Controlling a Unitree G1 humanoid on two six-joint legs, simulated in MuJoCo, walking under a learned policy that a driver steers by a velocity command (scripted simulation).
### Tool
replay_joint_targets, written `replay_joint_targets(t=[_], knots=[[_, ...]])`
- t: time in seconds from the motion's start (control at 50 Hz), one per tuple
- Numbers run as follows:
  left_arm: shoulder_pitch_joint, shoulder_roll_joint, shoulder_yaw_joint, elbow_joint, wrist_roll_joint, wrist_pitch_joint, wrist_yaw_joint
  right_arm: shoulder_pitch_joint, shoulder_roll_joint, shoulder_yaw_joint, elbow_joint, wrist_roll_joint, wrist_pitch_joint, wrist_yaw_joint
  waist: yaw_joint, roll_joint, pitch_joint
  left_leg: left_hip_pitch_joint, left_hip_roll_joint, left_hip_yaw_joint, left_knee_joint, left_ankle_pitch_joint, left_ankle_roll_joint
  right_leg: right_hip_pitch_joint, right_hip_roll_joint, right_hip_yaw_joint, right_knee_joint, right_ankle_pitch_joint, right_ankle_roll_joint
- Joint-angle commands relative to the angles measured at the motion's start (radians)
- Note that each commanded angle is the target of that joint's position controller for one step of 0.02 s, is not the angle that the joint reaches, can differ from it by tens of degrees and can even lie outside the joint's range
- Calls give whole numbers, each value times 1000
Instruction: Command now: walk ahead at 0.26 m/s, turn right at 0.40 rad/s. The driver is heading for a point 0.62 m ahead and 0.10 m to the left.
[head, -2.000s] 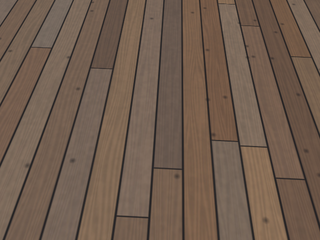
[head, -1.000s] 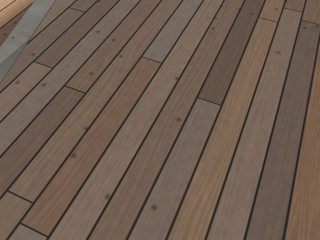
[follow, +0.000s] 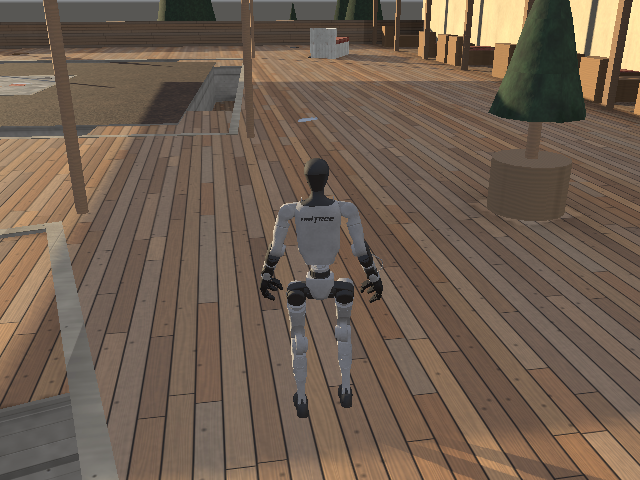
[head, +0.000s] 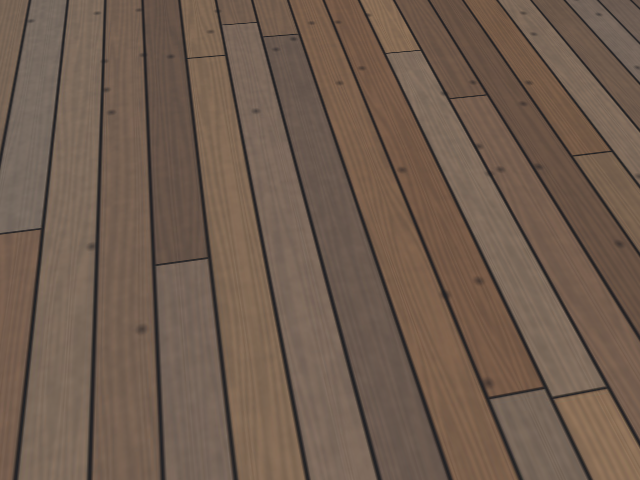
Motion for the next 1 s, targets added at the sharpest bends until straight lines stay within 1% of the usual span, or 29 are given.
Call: replay_joint_targets(t=[0.02, 0.06, 0.08, 0.1, 0.12, 0.14, 0.16, 0.18, 0.2, 0.22, 0.26, 0.32, 0.4, 0.46, 0.5, 0.54, 0.58, 0.6, 0.62, 0.64, 0.66, 0.68, 0.7, 0.74, 0.78, 0.82, 0.9, 0.96, 1.0], knots=[[-128, 45, -5, -105, 3, -38, -3, 56, -184, -56, -14, -4, -25, 14, -39, 157, 26, 77, 258, -250, -204, -133, 159, -78, 5, -45, -145, -35, -46], [-111, 38, -13, -97, 0, -55, 5, 57, -185, -59, 4, -3, -28, 27, -20, 161, 27, 18, 250, -219, -187, -76, 155, 41, 21, -83, -257, -30, -83], [-70, 28, -17, -80, 3, -64, 10, 47, -185, -59, 13, 5, -26, 32, 12, 150, 26, -28, 238, -190, -155, -35, 146, 133, 32, -100, -348, 31, -100], [12, 16, -21, -45, 11, -77, 16, 32, -173, -55, 20, 17, -21, 33, 60, 123, 12, -110, 216, -145, -83, -1, 129, 286, 50, -113, -458, 123, -115], [130, 44, -12, 5, 19, -90, 27, 29, -131, -41, 22, 17, -20, 33, 107, 53, -42, -222, 171, -85, 38, 3, 98, 485, 40, -67, -499, 121, -126], [262, 119, 4, 32, 36, -104, 41, -3, -51, -14, -12, 9, -21, 37, 171, -156, -117, -378, 85, 20, 341, -160, 51, 649, -201, 240, -622, -111, -155], [284, 250, 31, 25, 6, -106, 52, -54, -61, -16, -69, -5, -22, 42, 169, -273, -43, -646, -46, 9, 531, -332, 25, 630, -403, 614, -721, -203, -272], [239, 204, 22, 27, -4, -106, 60, -59, -148, -40, -52, -14, -17, 41, 144, -125, 34, -664, 32, -107, 638, -292, 31, 550, -389, 524, -683, -122, -302], [172, 141, 1, 12, -6, -111, 60, -44, -146, -43, -35, 2, -22, 56, 100, -92, 58, -642, 51, -135, 649, -195, 33, 498, -321, 426, -680, -63, -278], [128, 105, -10, 7, -4, -118, 60, -18, -139, -41, -13, 13, -29, 65, 67, -86, 72, -611, 67, -137, 631, -117, 23, 457, -263, 335, -703, 20, -246], [99, 79, -20, 6, -6, -137, 66, 17, -127, -39, 22, -3, -21, 72, 38, -94, 50, -561, 67, -115, 648, -18, -1, 433, -204, 214, -723, 223, -220], [153, 80, -19, 43, -11, -159, 65, -17, -97, -34, 19, 1, -12, 76, 37, -60, 53, -590, 55, -124, 678, 51, -21, 415, -199, 102, -728, 462, -218], [184, 58, -28, 79, -3, -171, 68, -128, -69, -26, -18, 7, -12, 77, 52, -59, 103, -624, 10, -157, 554, 146, -25, 389, -193, -15, -748, 564, -200], [185, 56, -33, 98, -7, -180, 76, -212, -43, -9, -50, 0, -15, 86, 63, -58, 118, -542, 9, -89, 381, 216, -1, 375, -200, -77, -766, 624, -187], [209, 70, -34, 122, -8, -183, 85, -244, -34, -2, -70, -3, -16, 87, 65, -43, 117, -490, -7, -47, 293, 205, 36, 423, -223, -105, -736, 764, -176], [203, 102, -29, 131, -2, -181, 94, -192, -51, -8, -62, -1, -16, 80, 32, -65, 56, -389, -64, -2, 258, 138, 81, 492, -234, -142, -595, 1117, -153], [194, 136, -19, 130, 10, -163, 102, 0, -96, -28, -7, -3, -22, 71, -50, -83, -73, -191, -128, 8, 228, 49, 123, 508, -237, -168, -283, 1288, -138], [191, 144, -18, 122, 7, -157, 102, 140, -130, -46, 37, -13, -28, 62, -115, -51, -152, 23, -132, -32, 159, 54, 154, 393, -212, -189, -46, 1136, -125], [222, 86, -36, 80, -9, -165, 92, 237, -241, -81, 48, -23, -24, 45, -129, 99, -258, 286, 99, -370, 117, -113, 252, 114, -129, -207, 316, 717, -95], [228, 47, -37, 36, -16, -175, 73, 177, -289, -92, 30, 2, -17, 47, -55, 272, -340, 440, 315, -929, -50, -56, 388, -212, 89, -81, 619, -101, -60], [128, 97, -29, 17, 0, -184, 69, 132, -267, -94, 34, 32, -14, 48, -72, 117, -261, 382, 280, -849, -82, -52, 367, -304, 14, 64, 646, -27, -77], [93, 88, -35, -1, -9, -196, 64, 81, -217, -81, 31, 31, -14, 41, -43, 56, -138, 236, 265, -715, -101, 0, 336, -312, -36, 53, 576, 57, -81], [90, 77, -37, 2, -6, -199, 64, 47, -166, -67, 33, 26, -16, 39, -4, -16, -52, 99, 220, -621, -125, 90, 294, -270, -75, 41, 473, 88, -78], [116, 58, -42, 2, 22, -163, 64, -1, -127, -52, 32, 28, -27, 33, 55, -5, -18, -53, 135, -497, -154, 208, 255, -168, -105, 40, 365, 86, -48], [123, 42, -45, -7, 30, -132, 60, 14, -140, -54, 37, 31, -45, 36, 66, 22, -26, -102, 101, -443, -168, 276, 259, -152, -108, 15, 298, 99, -20], [60, 38, -47, -36, 28, -122, 57, 36, -160, -59, 42, 33, -50, 35, 55, 35, -3, -125, 76, -423, -194, 246, 250, -192, -115, -4, 205, 170, 7], [-106, 43, -46, -95, 22, -121, 54, 116, -164, -64, 55, 36, -47, 32, -10, 59, 21, -45, 53, -439, -190, 255, 202, -287, -107, -8, -4, 346, 35], [-162, 27, -53, -112, 13, -129, 51, 168, -153, -59, 75, 36, -42, 21, -37, 67, 7, 35, 37, -379, -94, 629, 147, -261, -63, -37, -123, 405, 23], [-188, 16, -60, -120, 6, -137, 52, 192, -138, -52, 85, 29, -36, 13, -56, 81, -16, 68, 27, -357, -40, 769, 113, -207, -24, -59, -187, 423, 5]])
